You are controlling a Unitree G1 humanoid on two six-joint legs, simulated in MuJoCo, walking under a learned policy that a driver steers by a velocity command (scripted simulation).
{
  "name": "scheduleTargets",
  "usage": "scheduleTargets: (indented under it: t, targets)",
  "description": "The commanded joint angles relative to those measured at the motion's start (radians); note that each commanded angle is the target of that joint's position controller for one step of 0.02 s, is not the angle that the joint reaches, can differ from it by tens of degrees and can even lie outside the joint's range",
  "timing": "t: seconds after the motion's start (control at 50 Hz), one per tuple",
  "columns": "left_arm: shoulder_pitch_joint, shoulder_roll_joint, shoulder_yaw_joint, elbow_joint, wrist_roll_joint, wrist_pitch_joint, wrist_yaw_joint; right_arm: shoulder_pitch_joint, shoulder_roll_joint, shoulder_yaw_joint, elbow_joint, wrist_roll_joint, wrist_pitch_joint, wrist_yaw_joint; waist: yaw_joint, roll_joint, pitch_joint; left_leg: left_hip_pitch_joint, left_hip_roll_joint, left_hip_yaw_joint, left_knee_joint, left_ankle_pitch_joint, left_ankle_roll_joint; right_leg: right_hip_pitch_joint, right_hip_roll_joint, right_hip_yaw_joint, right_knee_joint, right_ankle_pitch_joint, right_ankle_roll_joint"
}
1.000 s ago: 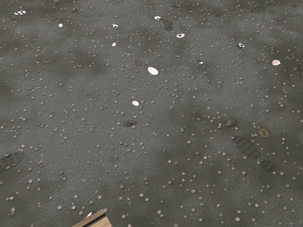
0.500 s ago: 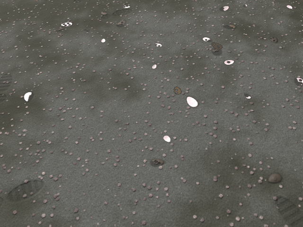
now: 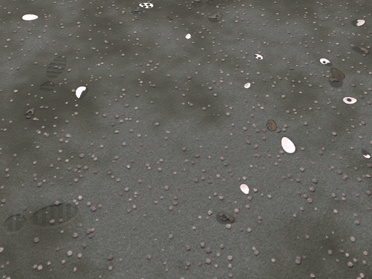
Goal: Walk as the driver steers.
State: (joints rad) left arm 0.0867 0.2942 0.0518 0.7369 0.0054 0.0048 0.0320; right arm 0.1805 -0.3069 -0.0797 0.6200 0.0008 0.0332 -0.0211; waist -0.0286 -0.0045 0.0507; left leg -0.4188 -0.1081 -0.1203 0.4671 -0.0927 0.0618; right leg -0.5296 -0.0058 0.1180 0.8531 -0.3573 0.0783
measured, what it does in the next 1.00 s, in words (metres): steps on the spot: right foot, then left foot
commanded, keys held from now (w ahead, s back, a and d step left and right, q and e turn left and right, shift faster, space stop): q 0.16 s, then no key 0.84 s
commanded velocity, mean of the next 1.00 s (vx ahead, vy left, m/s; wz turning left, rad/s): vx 0.01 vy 0.00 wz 0.23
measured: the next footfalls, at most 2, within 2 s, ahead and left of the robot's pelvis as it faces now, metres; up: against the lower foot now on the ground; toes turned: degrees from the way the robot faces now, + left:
right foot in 0.14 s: +0.09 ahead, -0.15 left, +0.00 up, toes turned +10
left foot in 0.48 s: +0.02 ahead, +0.10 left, +0.00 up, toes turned +9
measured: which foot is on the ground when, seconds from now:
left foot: down 0.00-0.14, up 0.16-0.46, down 0.48-1.00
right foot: up 0.00-0.12, down 0.14-1.00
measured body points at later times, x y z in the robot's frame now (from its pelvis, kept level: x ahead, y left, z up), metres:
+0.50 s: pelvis +0.02 -0.03 +0.00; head +0.04 -0.03 +0.45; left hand +0.08 +0.25 -0.11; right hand +0.23 -0.26 -0.10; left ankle -0.02 +0.09 -0.74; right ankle +0.05 -0.16 -0.73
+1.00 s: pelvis +0.02 -0.01 +0.00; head +0.02 -0.01 +0.45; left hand +0.03 +0.27 -0.13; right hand +0.19 -0.23 -0.11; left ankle -0.02 +0.09 -0.73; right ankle +0.05 -0.16 -0.73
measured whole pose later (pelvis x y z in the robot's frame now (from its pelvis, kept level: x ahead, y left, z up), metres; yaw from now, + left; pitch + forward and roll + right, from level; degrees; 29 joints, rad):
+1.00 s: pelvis +0.02 -0.01 +0.00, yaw +12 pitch -2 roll +0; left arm 0.20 0.26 0.04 0.94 0.01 0.00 0.03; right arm 0.21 -0.22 -0.03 0.78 -0.01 0.01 -0.01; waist 0.02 0.00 0.03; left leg -0.18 -0.03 -0.05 0.50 -0.30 0.02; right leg -0.20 -0.06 -0.01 0.48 -0.25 0.06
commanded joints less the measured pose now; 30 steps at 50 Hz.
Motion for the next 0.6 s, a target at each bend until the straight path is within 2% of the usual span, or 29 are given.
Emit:
scheduleTargets:
  t: [0.02,0.08,0.1,0.12,0.14,0.16,0.18,0.2,0.22,0.24,0.26,0.3,0.36,0.38,0.42,0.46,0.48,0.5,0.52,0.54,0.56,0.6]
  targets:
    - [0.049,0.084,0.025,-0.045,-0.005,-0.010,-0.003,-0.034,-0.162,-0.048,-0.085,0.001,-0.001,-0.010,0.019,0.150,-0.183,0.105,0.226,-0.300,-0.152,-0.125,0.151,0.104,0.029,-0.024,-0.076,0.033,0.000]
    - [0.061,0.091,0.032,-0.047,-0.010,-0.028,-0.015,-0.030,-0.156,-0.047,-0.089,0.006,0.009,-0.007,0.020,0.175,-0.174,0.137,0.223,-0.361,-0.118,-0.123,0.131,0.158,0.041,-0.029,-0.225,0.038,-0.027]
    - [0.091,0.091,0.036,-0.038,-0.011,-0.034,-0.020,-0.042,-0.152,-0.046,-0.092,0.012,0.014,-0.009,0.041,0.176,-0.172,0.126,0.207,-0.362,-0.093,-0.114,0.113,0.217,0.044,-0.044,-0.329,0.092,-0.043]
    - [0.124,0.107,0.045,-0.028,-0.007,-0.037,-0.021,-0.033,-0.139,-0.042,-0.091,0.019,0.017,-0.011,0.055,0.160,-0.168,0.087,0.173,-0.344,-0.055,-0.143,0.079,0.302,0.013,-0.038,-0.439,0.157,-0.066]
    - [0.152,0.178,0.063,-0.032,0.012,-0.034,-0.017,0.002,-0.093,-0.029,-0.092,0.016,0.017,-0.010,0.041,0.021,-0.180,-0.019,0.098,-0.252,0.108,-0.323,0.022,0.407,-0.179,0.120,-0.516,0.152,-0.135]
    - [0.128,0.254,0.081,-0.025,0.042,-0.022,-0.015,-0.011,-0.089,-0.032,-0.131,0.024,0.007,-0.007,0.006,-0.301,-0.114,-0.214,-0.062,-0.020,0.322,-0.492,-0.036,0.382,-0.358,0.371,-0.585,0.280,-0.290]
    - [0.078,0.196,0.067,-0.063,0.053,-0.028,-0.013,0.004,-0.168,-0.054,-0.109,0.000,-0.006,-0.006,0.021,-0.237,-0.113,-0.211,0.006,-0.055,0.550,-0.499,-0.076,0.333,-0.404,0.412,-0.583,0.326,-0.352]
    - [0.028,0.145,0.053,-0.080,0.040,-0.029,-0.006,0.027,-0.189,-0.067,-0.078,0.006,-0.004,-0.003,0.001,-0.154,-0.110,-0.189,0.011,-0.060,0.643,-0.439,-0.087,0.314,-0.348,0.308,-0.557,0.351,-0.319]
    - [-0.005,0.121,0.046,-0.086,0.022,-0.028,-0.004,0.057,-0.163,-0.063,-0.048,0.006,0.007,-0.007,-0.014,-0.113,-0.098,-0.181,0.013,-0.046,0.693,-0.394,-0.106,0.316,-0.281,0.215,-0.534,0.358,-0.276]
    - [-0.007,0.105,0.039,-0.085,0.004,-0.027,-0.002,0.067,-0.137,-0.056,-0.039,0.001,0.016,-0.011,-0.005,-0.112,-0.089,-0.198,0.013,-0.045,0.742,-0.354,-0.123,0.335,-0.257,0.175,-0.524,0.378,-0.266]
    - [0.004,0.099,0.033,-0.081,-0.001,-0.024,0.000,0.066,-0.106,-0.046,-0.036,0.003,0.020,-0.009,0.000,-0.111,-0.081,-0.188,0.012,-0.033,0.758,-0.340,-0.135,0.332,-0.236,0.132,-0.522,0.418,-0.268]
    - [0.038,0.097,0.031,-0.070,0.004,-0.015,0.000,0.020,-0.075,-0.030,-0.053,0.013,0.018,-0.009,0.026,-0.135,-0.081,-0.176,0.022,0.006,0.661,-0.317,-0.151,0.374,-0.207,0.077,-0.520,0.441,-0.276]
    - [0.059,0.112,0.035,-0.058,0.003,-0.008,-0.001,-0.031,-0.034,-0.006,-0.070,0.006,0.013,-0.003,0.053,-0.182,-0.116,-0.055,0.078,0.050,0.399,-0.340,-0.158,0.421,-0.206,0.046,-0.493,0.469,-0.279]
    - [0.066,0.125,0.038,-0.053,0.001,-0.005,-0.004,-0.043,-0.026,0.000,-0.075,0.006,0.012,0.000,0.063,-0.202,-0.119,0.002,0.089,0.075,0.318,-0.360,-0.155,0.410,-0.213,0.045,-0.490,0.482,-0.285]
    - [0.090,0.147,0.043,-0.040,-0.008,0.000,-0.010,-0.031,-0.049,-0.005,-0.064,0.013,0.011,0.004,0.070,-0.213,-0.118,0.081,0.084,0.114,0.173,-0.314,-0.145,0.406,-0.224,0.063,-0.472,0.510,-0.292]
    - [0.092,0.133,0.034,-0.026,-0.026,-0.001,-0.014,0.027,-0.046,-0.006,-0.027,0.009,0.009,0.007,0.033,-0.180,-0.105,0.216,0.075,0.133,-0.106,-0.098,-0.105,0.366,-0.204,0.050,-0.436,0.511,-0.257]
    - [0.134,0.117,0.028,-0.009,-0.025,-0.011,-0.016,0.029,-0.071,-0.007,-0.028,0.001,0.008,0.005,0.039,-0.144,-0.113,0.317,0.109,0.078,-0.159,0.009,-0.073,0.310,-0.191,0.044,-0.430,0.458,-0.204]
    - [0.146,0.084,0.014,-0.014,0.004,-0.026,-0.024,0.046,-0.124,-0.014,-0.037,-0.007,0.009,-0.004,0.058,-0.015,-0.167,0.435,0.229,-0.051,-0.114,0.243,-0.036,0.236,-0.138,-0.015,-0.351,0.329,-0.134]
    - [0.177,0.029,-0.002,-0.016,0.020,-0.042,-0.032,-0.011,-0.144,-0.014,-0.027,-0.019,0.012,-0.005,0.118,0.182,-0.169,0.365,0.295,-0.095,-0.055,0.256,0.043,0.226,-0.060,-0.105,-0.379,0.126,-0.069]
    - [0.104,0.065,0.001,-0.013,0.030,-0.042,-0.029,-0.038,-0.064,0.001,-0.041,-0.021,0.004,0.007,0.063,0.140,-0.155,0.284,0.268,-0.089,-0.071,0.104,0.061,0.294,-0.060,-0.103,-0.387,0.132,-0.033]
    - [0.066,0.084,0.007,-0.011,0.025,-0.041,-0.029,-0.034,-0.038,0.010,-0.029,-0.030,-0.004,0.013,0.051,0.113,-0.129,0.260,0.231,-0.068,-0.078,0.005,0.034,0.306,-0.053,-0.111,-0.390,0.170,-0.024]
    - [0.066,0.086,0.008,0.003,0.018,-0.028,-0.022,-0.029,-0.058,0.009,-0.018,-0.027,-0.017,0.016,0.044,0.111,-0.080,0.214,0.203,-0.050,-0.085,-0.037,0.003,0.312,-0.050,-0.115,-0.386,0.204,-0.028]
Keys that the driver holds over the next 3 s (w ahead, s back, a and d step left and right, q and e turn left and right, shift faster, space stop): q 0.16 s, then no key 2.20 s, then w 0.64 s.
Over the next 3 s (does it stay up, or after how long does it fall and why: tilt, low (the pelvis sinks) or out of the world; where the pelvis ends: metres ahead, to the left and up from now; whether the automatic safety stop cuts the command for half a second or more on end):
stays up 0.23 0.00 -0.01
